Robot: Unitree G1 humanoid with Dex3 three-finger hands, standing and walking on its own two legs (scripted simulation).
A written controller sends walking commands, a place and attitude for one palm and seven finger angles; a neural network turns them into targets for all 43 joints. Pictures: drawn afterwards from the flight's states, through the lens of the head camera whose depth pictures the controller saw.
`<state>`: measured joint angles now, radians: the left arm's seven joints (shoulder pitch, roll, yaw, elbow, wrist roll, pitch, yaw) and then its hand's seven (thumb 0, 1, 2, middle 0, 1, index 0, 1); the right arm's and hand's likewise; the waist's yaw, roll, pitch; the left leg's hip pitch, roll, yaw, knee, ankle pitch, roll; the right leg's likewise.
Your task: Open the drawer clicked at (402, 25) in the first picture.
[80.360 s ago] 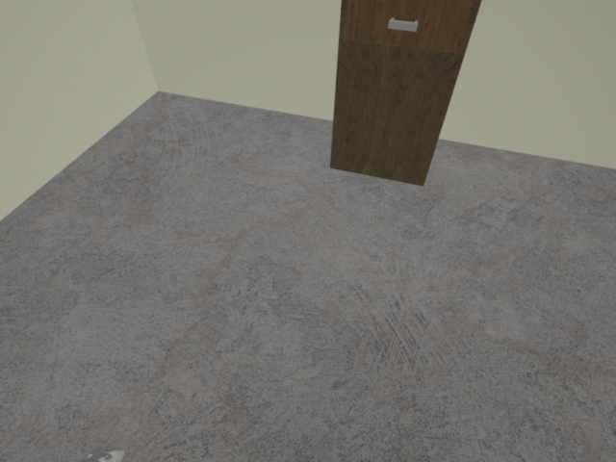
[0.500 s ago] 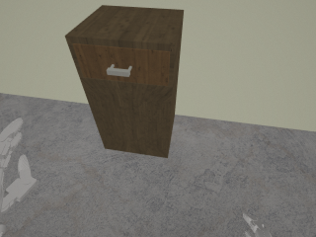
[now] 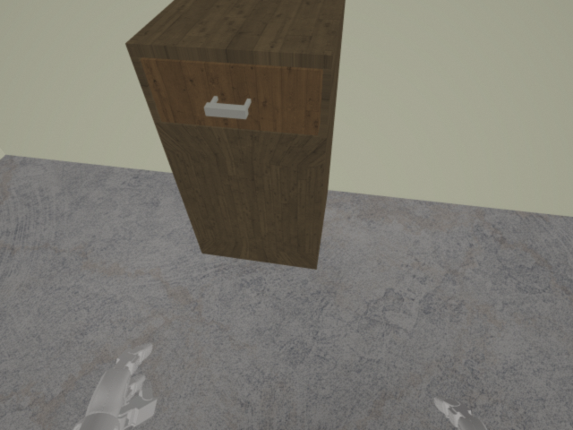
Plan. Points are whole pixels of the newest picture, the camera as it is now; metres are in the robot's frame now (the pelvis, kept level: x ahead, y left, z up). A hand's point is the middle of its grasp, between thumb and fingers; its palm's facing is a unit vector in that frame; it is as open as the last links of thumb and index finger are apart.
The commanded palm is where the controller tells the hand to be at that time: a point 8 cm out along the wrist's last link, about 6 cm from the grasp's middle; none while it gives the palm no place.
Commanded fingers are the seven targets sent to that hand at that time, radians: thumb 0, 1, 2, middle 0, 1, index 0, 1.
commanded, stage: let the arm hang, fingers relaxed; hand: left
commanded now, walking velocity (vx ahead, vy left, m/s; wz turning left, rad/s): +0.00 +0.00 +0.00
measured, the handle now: (228, 105) +0.83 +0.19 +0.00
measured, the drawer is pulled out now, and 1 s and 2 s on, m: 0.00 0.00 0.00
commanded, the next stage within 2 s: look to check the result in 0.92 s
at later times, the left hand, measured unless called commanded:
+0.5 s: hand out of the picture -0.01 +0.22 -0.15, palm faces +0.02 -0.96 -0.29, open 7.3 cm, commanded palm none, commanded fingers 0.00 0.90 0.90 -0.20 -0.30 -0.20 -0.30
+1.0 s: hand out of the picture +0.05 +0.20 -0.14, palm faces +0.00 -0.96 -0.27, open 7.4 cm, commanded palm none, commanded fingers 0.00 0.90 0.90 -0.20 -0.30 -0.20 -0.30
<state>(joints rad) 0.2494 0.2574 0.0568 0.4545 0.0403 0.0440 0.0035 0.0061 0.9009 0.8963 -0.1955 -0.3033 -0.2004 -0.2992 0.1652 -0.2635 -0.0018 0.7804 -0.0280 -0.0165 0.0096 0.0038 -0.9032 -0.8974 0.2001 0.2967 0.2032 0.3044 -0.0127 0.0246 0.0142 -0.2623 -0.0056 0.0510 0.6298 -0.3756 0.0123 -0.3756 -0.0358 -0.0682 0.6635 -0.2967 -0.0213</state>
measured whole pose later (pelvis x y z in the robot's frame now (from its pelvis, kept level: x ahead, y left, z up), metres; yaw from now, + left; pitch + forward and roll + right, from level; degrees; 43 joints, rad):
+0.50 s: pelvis -0.01 +0.00 +0.02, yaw +0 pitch -2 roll +0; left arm 0.26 0.23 0.02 1.13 0.02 0.02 0.02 0.01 0.91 0.90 -0.20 -0.30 -0.20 -0.30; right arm 0.29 -0.19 0.01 1.09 -0.01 0.01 -0.02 0.00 -0.91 -0.90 0.20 0.30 0.20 0.30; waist 0.01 0.03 0.07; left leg -0.12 0.00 0.05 0.40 -0.25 0.01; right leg -0.21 -0.02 -0.08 0.41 -0.15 -0.02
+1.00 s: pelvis +0.00 -0.01 +0.02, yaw +0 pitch -2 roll +0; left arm 0.15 0.24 0.02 1.11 0.02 0.00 0.01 0.01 0.90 0.90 -0.20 -0.30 -0.21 -0.30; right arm 0.24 -0.26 -0.01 1.10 -0.02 0.00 -0.01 0.00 -0.91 -0.90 0.20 0.30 0.20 0.30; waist -0.01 0.01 0.06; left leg -0.10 0.02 0.04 0.36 -0.23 -0.01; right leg -0.20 0.00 -0.08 0.38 -0.15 -0.04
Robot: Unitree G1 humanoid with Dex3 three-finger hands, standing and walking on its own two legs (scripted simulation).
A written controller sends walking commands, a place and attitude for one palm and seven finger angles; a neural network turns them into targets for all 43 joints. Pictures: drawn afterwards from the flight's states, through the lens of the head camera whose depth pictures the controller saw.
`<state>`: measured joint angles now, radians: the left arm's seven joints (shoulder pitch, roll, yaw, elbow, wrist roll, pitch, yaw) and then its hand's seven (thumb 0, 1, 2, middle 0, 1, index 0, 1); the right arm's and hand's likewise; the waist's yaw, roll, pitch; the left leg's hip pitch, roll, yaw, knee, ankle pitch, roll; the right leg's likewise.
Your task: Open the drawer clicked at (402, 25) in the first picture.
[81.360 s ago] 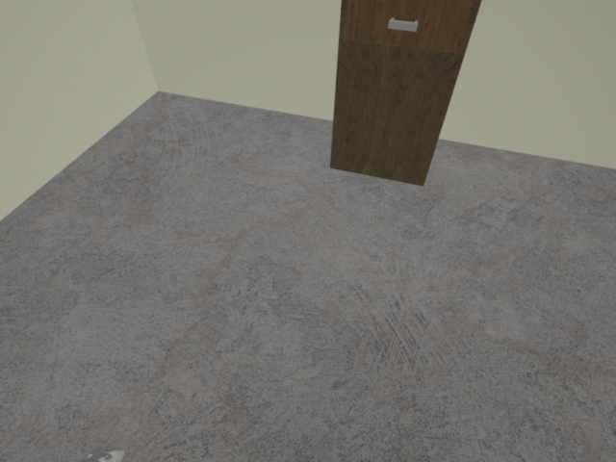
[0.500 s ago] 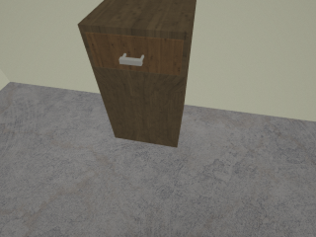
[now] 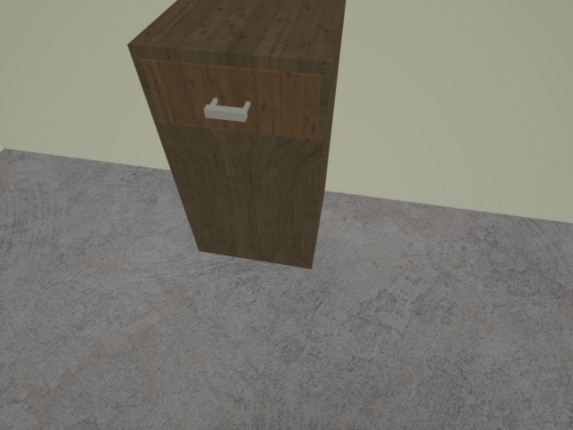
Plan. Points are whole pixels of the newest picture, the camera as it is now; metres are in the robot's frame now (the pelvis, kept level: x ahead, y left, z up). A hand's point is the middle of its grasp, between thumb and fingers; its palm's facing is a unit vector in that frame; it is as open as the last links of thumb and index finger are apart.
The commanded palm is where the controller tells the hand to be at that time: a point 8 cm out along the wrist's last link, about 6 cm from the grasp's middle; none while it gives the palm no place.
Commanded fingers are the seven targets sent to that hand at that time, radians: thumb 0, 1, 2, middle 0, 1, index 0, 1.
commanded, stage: look to check the result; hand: left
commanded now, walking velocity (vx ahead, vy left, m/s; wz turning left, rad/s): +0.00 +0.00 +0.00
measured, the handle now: (228, 108) +0.84 +0.20 -0.02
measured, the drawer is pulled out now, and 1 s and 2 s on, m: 0.00 0.00 0.00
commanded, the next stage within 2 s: turn to face it in 1.66 s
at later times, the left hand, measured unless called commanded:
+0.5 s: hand out of the picture +0.09 +0.22 -0.16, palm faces +0.00 -0.95 -0.32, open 7.4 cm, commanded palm none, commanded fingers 0.00 0.90 0.90 -0.20 -0.30 -0.20 -0.30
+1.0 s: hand out of the picture +0.10 +0.22 -0.16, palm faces -0.01 -0.95 -0.32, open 7.4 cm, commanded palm none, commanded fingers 0.00 0.90 0.90 -0.20 -0.30 -0.20 -0.30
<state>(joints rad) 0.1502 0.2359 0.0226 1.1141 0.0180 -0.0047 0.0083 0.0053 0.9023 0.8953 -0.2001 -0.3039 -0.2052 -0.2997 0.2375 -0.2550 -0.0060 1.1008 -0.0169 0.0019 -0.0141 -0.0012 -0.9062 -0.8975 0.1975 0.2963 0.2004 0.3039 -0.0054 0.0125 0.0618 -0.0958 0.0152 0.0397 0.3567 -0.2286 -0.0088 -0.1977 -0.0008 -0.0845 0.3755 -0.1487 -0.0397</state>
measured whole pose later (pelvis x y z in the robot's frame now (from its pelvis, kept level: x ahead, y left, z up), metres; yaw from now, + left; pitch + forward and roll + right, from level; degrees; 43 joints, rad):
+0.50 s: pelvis +0.02 -0.01 +0.00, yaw +0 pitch -1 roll +0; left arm 0.11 0.28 0.02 1.12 0.02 -0.02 0.01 0.01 0.90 0.90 -0.20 -0.30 -0.21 -0.30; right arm 0.16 -0.29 0.00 1.09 -0.01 0.01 -0.01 0.00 -0.91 -0.90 0.20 0.30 0.20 0.30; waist 0.00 0.03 0.06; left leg -0.05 0.03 0.03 0.31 -0.23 -0.03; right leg -0.16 0.02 -0.10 0.34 -0.16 -0.05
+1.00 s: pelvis +0.03 -0.01 +0.00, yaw +0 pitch -1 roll +0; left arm 0.11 0.29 0.01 1.13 0.01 -0.01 0.01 0.01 0.90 0.90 -0.20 -0.30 -0.21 -0.30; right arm 0.17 -0.29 0.01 1.10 -0.01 0.01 -0.01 0.00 -0.90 -0.90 0.20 0.30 0.20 0.30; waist 0.00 0.02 0.06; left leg -0.04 0.03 0.03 0.29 -0.23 -0.03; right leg -0.14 0.02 -0.10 0.32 -0.16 -0.05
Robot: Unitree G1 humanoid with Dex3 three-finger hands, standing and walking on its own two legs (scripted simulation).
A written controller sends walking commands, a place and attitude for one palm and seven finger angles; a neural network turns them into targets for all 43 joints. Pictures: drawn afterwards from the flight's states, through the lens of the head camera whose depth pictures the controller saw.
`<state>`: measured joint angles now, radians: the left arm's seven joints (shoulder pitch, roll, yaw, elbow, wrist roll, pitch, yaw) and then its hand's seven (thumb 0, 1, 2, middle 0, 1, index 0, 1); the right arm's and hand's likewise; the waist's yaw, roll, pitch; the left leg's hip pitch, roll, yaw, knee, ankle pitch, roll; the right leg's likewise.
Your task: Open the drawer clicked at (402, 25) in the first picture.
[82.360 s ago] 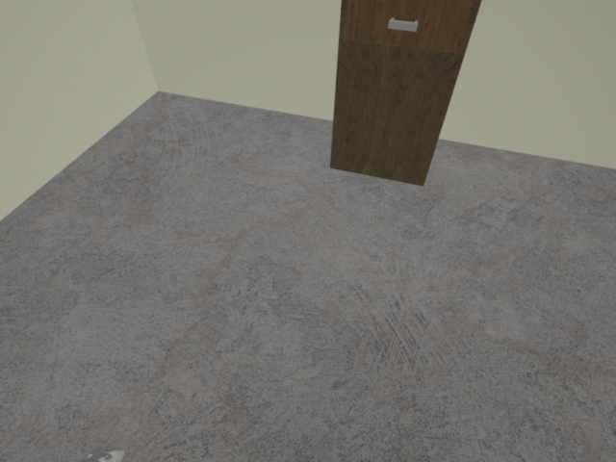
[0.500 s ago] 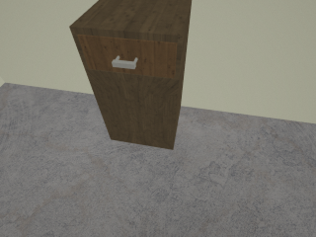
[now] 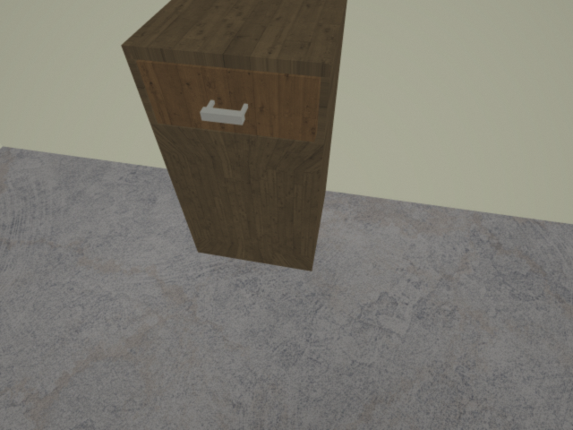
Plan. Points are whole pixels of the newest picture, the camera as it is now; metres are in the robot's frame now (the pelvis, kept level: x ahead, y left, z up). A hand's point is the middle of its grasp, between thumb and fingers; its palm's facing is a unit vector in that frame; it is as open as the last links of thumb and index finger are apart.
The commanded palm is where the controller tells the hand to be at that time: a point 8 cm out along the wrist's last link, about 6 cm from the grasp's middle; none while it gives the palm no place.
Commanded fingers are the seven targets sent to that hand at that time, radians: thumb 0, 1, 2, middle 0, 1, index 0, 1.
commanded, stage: look to check the result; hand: left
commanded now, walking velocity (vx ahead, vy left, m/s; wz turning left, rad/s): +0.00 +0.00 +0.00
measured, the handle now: (225, 110) +0.81 +0.20 -0.02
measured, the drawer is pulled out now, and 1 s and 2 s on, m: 0.00 0.00 0.00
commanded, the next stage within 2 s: turn to face it in 0.66 s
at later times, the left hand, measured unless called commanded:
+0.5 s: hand out of the picture +0.07 +0.24 -0.16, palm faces -0.02 -0.95 -0.31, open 7.4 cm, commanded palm none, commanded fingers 0.00 0.90 0.90 -0.20 -0.30 -0.20 -0.30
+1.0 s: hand out of the picture +0.08 +0.25 -0.16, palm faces -0.03 -0.94 -0.33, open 7.4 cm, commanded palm none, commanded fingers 0.00 0.90 0.90 -0.20 -0.30 -0.20 -0.30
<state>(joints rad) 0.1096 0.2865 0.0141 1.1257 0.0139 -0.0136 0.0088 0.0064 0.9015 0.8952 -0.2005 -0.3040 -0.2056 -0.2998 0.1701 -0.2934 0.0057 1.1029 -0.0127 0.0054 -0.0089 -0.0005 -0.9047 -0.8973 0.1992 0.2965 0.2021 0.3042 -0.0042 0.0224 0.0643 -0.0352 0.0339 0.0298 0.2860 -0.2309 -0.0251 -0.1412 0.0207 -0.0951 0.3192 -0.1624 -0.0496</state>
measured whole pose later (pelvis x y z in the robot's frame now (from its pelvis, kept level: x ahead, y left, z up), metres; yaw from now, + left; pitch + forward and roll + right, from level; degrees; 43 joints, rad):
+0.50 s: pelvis +0.00 +0.01 +0.00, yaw +0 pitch -1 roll +0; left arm 0.11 0.29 0.01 1.12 0.01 -0.01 0.01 0.01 0.90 0.90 -0.20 -0.30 -0.21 -0.30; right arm 0.16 -0.30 0.01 1.10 -0.01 0.00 -0.01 0.00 -0.90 -0.90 0.20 0.30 0.20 0.30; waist 0.00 0.01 0.06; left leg -0.03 0.02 0.03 0.28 -0.23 -0.01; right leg -0.14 0.01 -0.09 0.32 -0.16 -0.04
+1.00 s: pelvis +0.00 +0.01 +0.00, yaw -2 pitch -1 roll +0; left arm 0.11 0.31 0.02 1.11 0.02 0.00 0.01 0.01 0.90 0.90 -0.20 -0.30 -0.21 -0.30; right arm 0.14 -0.31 0.00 1.08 -0.01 0.00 -0.02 0.00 -0.90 -0.90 0.20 0.30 0.20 0.30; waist 0.01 0.01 0.07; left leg -0.04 0.02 0.06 0.30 -0.24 -0.01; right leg -0.16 0.01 -0.06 0.35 -0.17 -0.03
